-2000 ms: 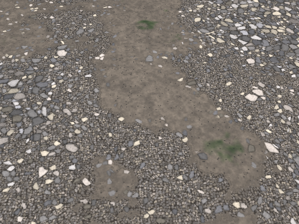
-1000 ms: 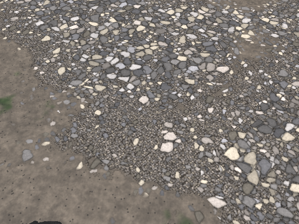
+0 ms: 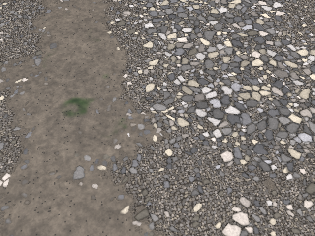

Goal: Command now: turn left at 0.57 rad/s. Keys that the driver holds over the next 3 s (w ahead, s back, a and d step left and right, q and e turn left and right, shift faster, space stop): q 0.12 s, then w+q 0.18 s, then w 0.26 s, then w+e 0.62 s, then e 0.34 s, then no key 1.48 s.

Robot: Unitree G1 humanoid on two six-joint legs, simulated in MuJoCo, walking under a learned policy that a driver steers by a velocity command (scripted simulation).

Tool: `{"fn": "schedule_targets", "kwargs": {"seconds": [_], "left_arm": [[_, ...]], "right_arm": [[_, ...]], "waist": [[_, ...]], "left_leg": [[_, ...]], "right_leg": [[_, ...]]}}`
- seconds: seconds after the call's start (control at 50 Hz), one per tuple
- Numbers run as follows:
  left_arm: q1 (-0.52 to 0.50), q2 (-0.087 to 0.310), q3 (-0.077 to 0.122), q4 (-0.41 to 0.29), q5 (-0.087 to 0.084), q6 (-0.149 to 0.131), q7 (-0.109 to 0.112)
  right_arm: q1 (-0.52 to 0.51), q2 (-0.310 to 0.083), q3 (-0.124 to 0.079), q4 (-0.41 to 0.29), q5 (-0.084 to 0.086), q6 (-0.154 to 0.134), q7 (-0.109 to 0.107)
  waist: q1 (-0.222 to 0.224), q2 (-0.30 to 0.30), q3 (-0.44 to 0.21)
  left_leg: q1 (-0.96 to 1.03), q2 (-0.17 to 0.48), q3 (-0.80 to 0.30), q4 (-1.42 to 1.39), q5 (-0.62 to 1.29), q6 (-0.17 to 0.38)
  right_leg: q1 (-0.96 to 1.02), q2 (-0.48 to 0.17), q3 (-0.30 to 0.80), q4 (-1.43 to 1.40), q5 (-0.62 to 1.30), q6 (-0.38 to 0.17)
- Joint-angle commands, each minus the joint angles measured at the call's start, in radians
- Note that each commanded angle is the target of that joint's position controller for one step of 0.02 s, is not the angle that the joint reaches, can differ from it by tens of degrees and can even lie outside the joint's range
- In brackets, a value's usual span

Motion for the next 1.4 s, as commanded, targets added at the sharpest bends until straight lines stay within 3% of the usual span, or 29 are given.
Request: {"fn": "schedule_targets", "kwargs": {"seconds": [0.02, 0.04, 0.06, 0.08, 0.1, 0.12, 0.16, 0.3, 0.42, 0.48, 0.5, 0.52, 0.54, 0.56, 0.58, 0.64, 0.72, 0.88, 0.94, 0.98, 1.0, 1.02, 1.04, 1.06, 1.1, 1.16, 1.26, 1.32, 1.4], "left_arm": [[0.070, 0.091, 0.033, -0.048, -0.004, -0.027, -0.011], [0.103, 0.106, 0.042, -0.039, 0.000, -0.030, -0.013], [0.136, 0.179, 0.060, -0.042, 0.019, -0.028, -0.007], [0.108, 0.259, 0.078, -0.035, 0.049, -0.018, -0.005], [0.050, 0.200, 0.063, -0.077, 0.062, -0.025, -0.003], [-0.010, 0.148, 0.048, -0.096, 0.050, -0.027, 0.005], [-0.027, 0.112, 0.038, -0.099, 0.008, -0.027, 0.017], [0.163, 0.164, 0.054, -0.067, 0.005, -0.039, 0.030], [0.160, 0.195, 0.065, -0.036, -0.018, -0.060, -0.016], [0.146, 0.175, 0.054, -0.013, -0.037, -0.056, -0.036], [0.144, 0.123, 0.033, -0.006, -0.022, -0.061, -0.040], [0.102, 0.035, -0.001, -0.044, 0.015, -0.071, -0.048], [0.091, 0.065, 0.010, -0.093, -0.006, -0.093, -0.045], [0.052, 0.149, 0.030, -0.093, -0.030, -0.105, -0.043], [0.053, 0.156, 0.033, -0.087, -0.043, -0.109, -0.049], [0.086, 0.126, 0.031, -0.043, -0.017, -0.096, -0.056], [0.065, 0.068, 0.014, -0.038, -0.025, -0.073, -0.054], [-0.137, 0.033, -0.012, -0.128, -0.020, -0.082, -0.095], [-0.088, 0.080, 0.009, -0.143, -0.018, -0.076, -0.104], [0.148, 0.162, 0.053, -0.100, -0.022, -0.066, -0.089], [0.299, 0.231, 0.078, -0.076, -0.024, -0.053, -0.068], [0.281, 0.311, 0.086, -0.085, -0.027, -0.061, -0.065], [0.320, 0.221, 0.068, -0.093, -0.025, -0.065, -0.061], [0.272, 0.189, 0.058, -0.090, -0.017, -0.070, -0.056], [0.139, 0.147, 0.044, -0.117, -0.016, -0.073, -0.052], [0.081, 0.128, 0.037, -0.137, -0.004, -0.076, -0.040], [0.109, 0.174, 0.051, -0.104, -0.012, -0.058, -0.010], [0.178, 0.179, 0.055, -0.077, -0.024, -0.028, 0.004], [0.148, 0.151, 0.052, -0.091, -0.019, -0.005, 0.016]], "right_arm": [[-0.044, -0.154, -0.043, -0.082, 0.010, -0.001, -0.006], [-0.033, -0.140, -0.039, -0.080, 0.016, 0.003, -0.008], [-0.003, -0.093, -0.026, -0.083, 0.011, 0.003, -0.008], [-0.012, -0.083, -0.026, -0.122, 0.018, -0.007, -0.005], [0.009, -0.164, -0.051, -0.098, -0.001, -0.019, -0.004], [0.033, -0.192, -0.067, -0.068, 0.008, -0.014, -0.001], [0.068, -0.145, -0.057, -0.038, 0.003, 0.005, -0.003], [-0.088, -0.066, -0.020, -0.113, 0.014, -0.024, 0.024], [-0.048, -0.038, 0.002, -0.087, 0.016, -0.056, 0.048], [0.086, -0.051, -0.008, -0.025, 0.019, -0.061, 0.049], [0.193, -0.086, -0.026, 0.004, 0.024, -0.060, 0.041], [0.323, -0.177, -0.044, 0.019, 0.009, -0.060, 0.026], [0.310, -0.266, -0.057, -0.004, 0.004, -0.072, 0.031], [0.291, -0.187, -0.038, -0.003, 0.009, -0.092, 0.039], [0.252, -0.134, -0.018, 0.001, 0.004, -0.105, 0.041], [0.135, -0.077, 0.003, -0.003, -0.007, -0.118, 0.038], [0.152, -0.079, -0.002, 0.034, -0.021, -0.136, 0.024], [0.210, -0.125, -0.016, 0.122, 0.005, -0.129, 0.008], [0.197, -0.167, -0.027, 0.125, 0.005, -0.104, -0.007], [0.181, -0.182, -0.028, 0.117, 0.005, -0.086, -0.018], [0.200, -0.155, -0.013, 0.098, -0.009, -0.095, -0.023], [0.335, 0.004, 0.039, 0.056, -0.032, -0.124, 0.006], [0.206, -0.095, 0.024, 0.052, 0.004, -0.165, 0.022], [0.100, -0.130, 0.014, 0.012, 0.039, -0.183, 0.030], [0.057, -0.118, 0.016, 0.007, 0.000, -0.194, 0.018], [0.115, -0.105, 0.012, 0.014, -0.020, -0.160, 0.016], [-0.025, -0.041, 0.036, -0.023, -0.036, -0.144, 0.007], [-0.111, -0.045, 0.033, -0.039, -0.013, -0.146, 0.018], [-0.075, -0.103, 0.004, -0.032, -0.012, -0.151, 0.027]], "waist": [[0.041, 0.173, -0.163], [0.054, 0.155, -0.159], [0.043, 0.014, -0.166], [0.006, -0.316, -0.100], [0.017, -0.245, -0.095], [-0.009, -0.166, -0.087], [-0.004, -0.143, -0.071], [0.118, -0.163, -0.040], [0.088, -0.171, 0.003], [0.000, -0.108, -0.025], [-0.055, -0.060, -0.080], [-0.096, 0.189, -0.155], [-0.077, 0.304, -0.147], [-0.095, 0.188, -0.092], [-0.067, 0.180, -0.039], [0.003, 0.119, 0.016], [0.003, 0.062, 0.018], [-0.047, 0.044, 0.082], [0.005, 0.101, -0.011], [0.140, 0.097, -0.153], [0.198, -0.004, -0.255], [0.059, -0.261, -0.378], [0.158, -0.140, -0.451], [0.158, -0.098, -0.280], [0.067, 0.029, -0.113], [-0.002, -0.033, -0.069], [0.031, -0.055, -0.035], [0.079, -0.087, -0.091], [0.036, -0.129, -0.119]], "left_leg": [[0.121, 0.214, -0.303, -0.120, -0.043, 0.147], [0.079, 0.179, -0.286, -0.083, -0.081, 0.112], [-0.033, 0.104, -0.199, 0.080, -0.258, 0.052], [-0.225, -0.057, 0.027, 0.299, -0.453, -0.006], [-0.222, 0.013, -0.012, 0.533, -0.463, -0.042], [-0.207, 0.022, -0.010, 0.627, -0.397, -0.051], [-0.269, 0.053, 0.033, 0.704, -0.250, -0.080], [-0.350, 0.132, 0.123, 0.481, -0.178, -0.104], [-0.012, 0.122, 0.206, 0.159, -0.222, -0.025], [0.282, 0.073, 0.249, -0.045, -0.108, 0.025], [0.456, 0.094, 0.194, -0.059, -0.115, 0.047], [0.631, 0.331, -0.129, -0.130, -0.082, 0.108], [0.650, 0.494, -0.502, -0.249, -0.312, 0.277], [0.600, 0.482, -0.477, -0.276, -0.389, 0.295], [0.559, 0.442, -0.366, -0.282, -0.386, 0.262], [0.411, 0.346, -0.118, -0.333, -0.067, 0.186], [0.375, 0.314, 0.085, -0.361, 0.189, 0.161], [0.463, 0.351, 0.257, -0.361, 0.317, 0.114], [0.564, 0.357, 0.300, -0.164, 0.837, 0.079], [0.473, 0.320, 0.333, 0.189, 0.972, 0.041], [0.219, 0.277, 0.324, 0.492, 0.641, 0.007], [-0.232, 0.050, 0.212, 0.871, -0.423, -0.060], [-0.325, 0.055, 0.023, 0.953, -0.433, -0.039], [-0.387, 0.107, 0.027, 0.913, -0.340, -0.018], [-0.303, 0.178, 0.051, 0.733, -0.226, -0.019], [-0.194, 0.207, 0.067, 0.633, -0.180, -0.059], [-0.082, 0.131, 0.136, 0.275, 0.079, -0.117], [-0.011, 0.060, 0.127, 0.102, 0.217, -0.118], [0.022, 0.061, 0.058, -0.025, 0.138, -0.069]], "right_leg": [[0.133, 0.026, -0.044, -0.194, 0.078, -0.031], [0.216, -0.003, -0.038, -0.298, 0.138, -0.054], [0.318, -0.195, 0.128, -0.380, 0.128, -0.122], [0.281, -0.386, 0.391, -0.457, 0.243, -0.282], [0.229, -0.434, 0.418, -0.460, 0.283, -0.343], [0.208, -0.377, 0.307, -0.437, 0.299, -0.305], [0.264, -0.281, 0.177, -0.451, 0.076, -0.231], [0.439, -0.311, 0.094, -0.538, -0.095, -0.243], [0.251, -0.298, -0.021, -0.543, -0.022, -0.251], [0.129, -0.276, -0.069, -0.414, -0.002, -0.223], [0.048, -0.233, -0.126, -0.265, 0.056, -0.182], [-0.144, -0.134, -0.235, 0.137, -0.109, -0.095], [-0.424, -0.030, -0.164, 0.375, -0.241, -0.065], [-0.489, -0.092, -0.080, 0.492, -0.196, -0.076], [-0.512, -0.126, -0.069, 0.494, -0.088, -0.096], [-0.403, -0.169, -0.054, 0.400, 0.124, -0.083], [-0.369, -0.118, -0.025, 0.272, 0.287, -0.045], [-0.267, -0.066, -0.117, -0.118, 0.422, -0.111], [-0.146, 0.015, -0.199, -0.116, 0.263, -0.169], [0.199, 0.082, -0.214, -0.161, 0.255, -0.231], [0.525, -0.041, -0.005, -0.165, 0.253, -0.289], [0.870, -0.321, 0.598, -0.244, 0.053, -0.505], [0.887, -0.332, 0.732, -0.385, -0.055, -0.496], [0.763, -0.304, 0.578, -0.419, -0.001, -0.436], [0.452, -0.222, 0.385, -0.442, 0.208, -0.384], [0.246, -0.168, 0.279, -0.503, 0.358, -0.391], [0.066, -0.049, 0.087, -0.427, 0.670, -0.305], [0.123, -0.046, 0.142, -0.365, 0.566, -0.256], [0.265, -0.082, 0.295, -0.200, 0.489, -0.212]]}}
